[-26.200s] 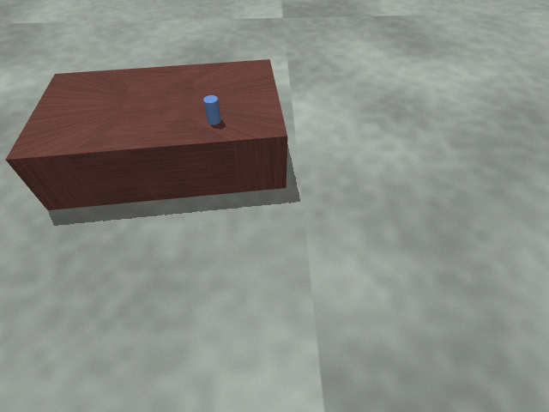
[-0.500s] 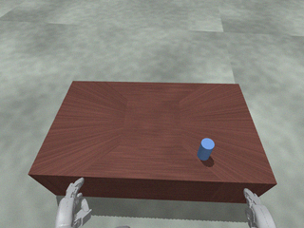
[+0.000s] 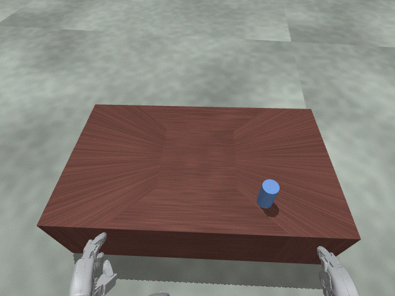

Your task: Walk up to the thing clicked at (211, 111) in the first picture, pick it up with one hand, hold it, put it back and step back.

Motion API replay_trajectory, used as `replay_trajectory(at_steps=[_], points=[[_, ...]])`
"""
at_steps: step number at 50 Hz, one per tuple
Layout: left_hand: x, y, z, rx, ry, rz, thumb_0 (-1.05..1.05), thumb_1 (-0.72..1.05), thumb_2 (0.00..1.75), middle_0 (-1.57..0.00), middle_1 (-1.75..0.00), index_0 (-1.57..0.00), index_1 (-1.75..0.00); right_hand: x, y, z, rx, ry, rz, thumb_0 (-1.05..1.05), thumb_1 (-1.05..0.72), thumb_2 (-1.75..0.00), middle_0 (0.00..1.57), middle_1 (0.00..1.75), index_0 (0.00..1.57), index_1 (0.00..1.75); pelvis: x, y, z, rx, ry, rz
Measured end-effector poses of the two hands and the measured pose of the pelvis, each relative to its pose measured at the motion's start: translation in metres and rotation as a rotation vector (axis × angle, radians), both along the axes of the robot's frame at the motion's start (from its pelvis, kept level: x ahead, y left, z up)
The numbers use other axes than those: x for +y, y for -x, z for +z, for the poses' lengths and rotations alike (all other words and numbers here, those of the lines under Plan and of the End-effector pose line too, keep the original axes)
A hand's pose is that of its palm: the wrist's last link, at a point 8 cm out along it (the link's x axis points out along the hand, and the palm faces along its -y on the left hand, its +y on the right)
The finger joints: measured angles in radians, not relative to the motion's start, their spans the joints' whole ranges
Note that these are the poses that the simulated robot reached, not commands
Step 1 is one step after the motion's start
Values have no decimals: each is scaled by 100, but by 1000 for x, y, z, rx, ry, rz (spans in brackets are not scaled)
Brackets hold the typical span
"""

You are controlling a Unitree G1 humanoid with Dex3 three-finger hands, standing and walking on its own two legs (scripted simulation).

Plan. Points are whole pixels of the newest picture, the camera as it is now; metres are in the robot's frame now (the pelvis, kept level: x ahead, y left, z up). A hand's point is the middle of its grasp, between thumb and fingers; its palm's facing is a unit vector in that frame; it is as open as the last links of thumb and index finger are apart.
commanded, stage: home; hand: right
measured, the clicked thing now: (267, 194) +0.53 -0.22 -0.33
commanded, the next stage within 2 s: stand in 1.26 s
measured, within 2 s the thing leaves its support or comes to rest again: neither
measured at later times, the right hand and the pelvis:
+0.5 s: hand (305, 293) +0.16 -0.18 -0.05, palm faces +0.04 +0.98 -0.21, open 17.3 cm; pelvis +0.00 +0.00 +0.00, yaw +0 degrees
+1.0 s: hand out of the picture +0.09 -0.24 -0.11, palm faces +0.00 +0.95 -0.32, open 17.3 cm; pelvis +0.00 -0.01 +0.04, yaw -1 degrees
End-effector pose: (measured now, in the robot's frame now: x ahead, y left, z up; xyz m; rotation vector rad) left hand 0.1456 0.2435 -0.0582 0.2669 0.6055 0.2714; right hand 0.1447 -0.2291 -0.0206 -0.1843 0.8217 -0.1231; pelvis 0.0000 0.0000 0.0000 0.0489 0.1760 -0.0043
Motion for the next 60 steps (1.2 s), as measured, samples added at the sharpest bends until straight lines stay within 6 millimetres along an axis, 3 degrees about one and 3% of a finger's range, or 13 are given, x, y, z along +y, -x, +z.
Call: replay_trajectory(at_steps=[31, 36, 42, 47, 60], points=[[1, 2, 0, -1, -3, 3, 1, 89, 90, -20, -30, -21, -30, 1, 2, 1, -9, -1, -1, -1, 51, -6, 5, 6, 6, 5, 1, 2, 0, 0, 0, 0], [7, 8, -14, 252, -41, -142, 1, 89, 90, -20, -30, -21, -30, -18, -2, -23, -35, 88, 57, 0, 52, -6, 6, 5, 6, 5, 1, 8, 11, -95, 26, -4], [24, 28, -7, 382, -25, -110, 1, 89, 90, -20, -30, -21, -31, -45, 23, -42, 85, 110, 30, -1, 51, -6, 5, 5, 6, 5, -2, 7, 24, -138, 39, -4], [34, 48, -4, 459, -26, -59, 1, 90, 90, -20, -30, -21, -31, -55, 52, -50, 189, 109, -9, -1, 50, -6, 5, 5, 6, 5, -7, 4, 34, -168, 39, -7], [27, 74, -9, 575, 56, -27, 1, 90, 90, -20, -30, -21, -30, -62, 100, -39, 357, 132, -81, 0, 53, -5, 5, 5, 6, 5, -5, 5, 56, -222, 54, -12]])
